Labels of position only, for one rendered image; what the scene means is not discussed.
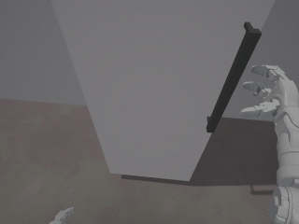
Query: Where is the right robot hand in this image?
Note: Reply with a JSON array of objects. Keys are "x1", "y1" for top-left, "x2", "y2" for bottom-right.
[{"x1": 239, "y1": 64, "x2": 299, "y2": 119}]

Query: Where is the handle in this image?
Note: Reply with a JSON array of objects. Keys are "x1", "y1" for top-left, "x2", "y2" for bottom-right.
[{"x1": 206, "y1": 21, "x2": 262, "y2": 133}]

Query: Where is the right robot forearm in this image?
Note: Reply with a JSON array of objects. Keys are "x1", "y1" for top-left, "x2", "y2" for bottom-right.
[{"x1": 273, "y1": 106, "x2": 299, "y2": 189}]

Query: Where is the fridge door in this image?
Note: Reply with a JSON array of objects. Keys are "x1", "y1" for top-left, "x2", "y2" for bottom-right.
[{"x1": 50, "y1": 0, "x2": 276, "y2": 181}]

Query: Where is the right robot upper arm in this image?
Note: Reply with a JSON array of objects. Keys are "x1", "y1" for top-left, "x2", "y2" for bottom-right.
[{"x1": 268, "y1": 185, "x2": 299, "y2": 224}]

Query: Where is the left robot hand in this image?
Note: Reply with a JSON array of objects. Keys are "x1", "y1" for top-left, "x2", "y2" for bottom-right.
[{"x1": 50, "y1": 207, "x2": 75, "y2": 224}]

